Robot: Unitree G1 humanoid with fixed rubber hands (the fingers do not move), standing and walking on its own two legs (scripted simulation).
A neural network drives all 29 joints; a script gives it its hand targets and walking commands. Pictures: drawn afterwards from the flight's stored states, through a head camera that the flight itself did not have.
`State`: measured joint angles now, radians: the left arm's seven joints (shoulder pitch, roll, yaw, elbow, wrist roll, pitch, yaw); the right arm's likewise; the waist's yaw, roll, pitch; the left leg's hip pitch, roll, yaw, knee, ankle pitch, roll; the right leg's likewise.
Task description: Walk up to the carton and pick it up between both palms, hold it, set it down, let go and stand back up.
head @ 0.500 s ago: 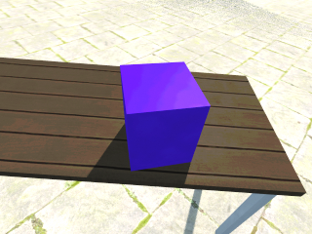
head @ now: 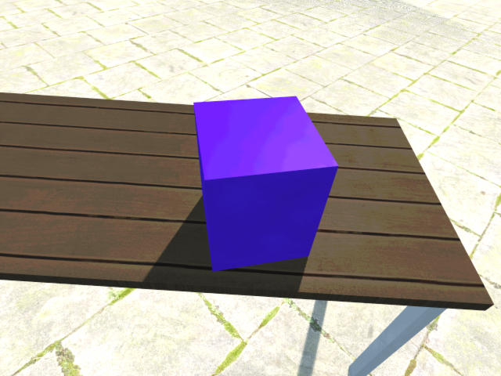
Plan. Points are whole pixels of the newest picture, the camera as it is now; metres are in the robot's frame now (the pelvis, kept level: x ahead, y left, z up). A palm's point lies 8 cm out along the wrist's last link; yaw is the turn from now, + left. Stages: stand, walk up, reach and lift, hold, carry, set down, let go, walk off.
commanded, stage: stand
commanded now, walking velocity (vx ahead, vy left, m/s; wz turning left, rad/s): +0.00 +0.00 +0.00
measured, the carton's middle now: (254, 183) +0.47 +0.06 +0.06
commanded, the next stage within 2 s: none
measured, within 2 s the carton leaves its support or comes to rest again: neither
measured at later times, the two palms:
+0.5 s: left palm out of the picture +0.04 +0.30 -0.11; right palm out of the picture +0.10 -0.25 -0.11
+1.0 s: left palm out of the picture +0.03 +0.30 -0.11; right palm out of the picture +0.09 -0.25 -0.12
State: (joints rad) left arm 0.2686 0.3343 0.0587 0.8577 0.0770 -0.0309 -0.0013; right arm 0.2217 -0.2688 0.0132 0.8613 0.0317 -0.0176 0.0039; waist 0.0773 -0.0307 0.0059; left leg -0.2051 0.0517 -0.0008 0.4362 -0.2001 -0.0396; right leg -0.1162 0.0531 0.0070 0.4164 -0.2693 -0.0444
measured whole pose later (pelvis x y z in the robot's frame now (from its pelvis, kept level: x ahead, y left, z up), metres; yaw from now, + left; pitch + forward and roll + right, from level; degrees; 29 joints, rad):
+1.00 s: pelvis -0.01 +0.00 +0.00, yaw +0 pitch -2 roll +0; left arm 0.27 0.33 0.06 0.89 0.08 -0.03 0.00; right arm 0.22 -0.27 0.01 0.91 0.03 -0.02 0.00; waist 0.08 0.00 0.03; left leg -0.20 0.05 0.00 0.44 -0.19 -0.04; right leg -0.11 0.05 0.01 0.41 -0.26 -0.04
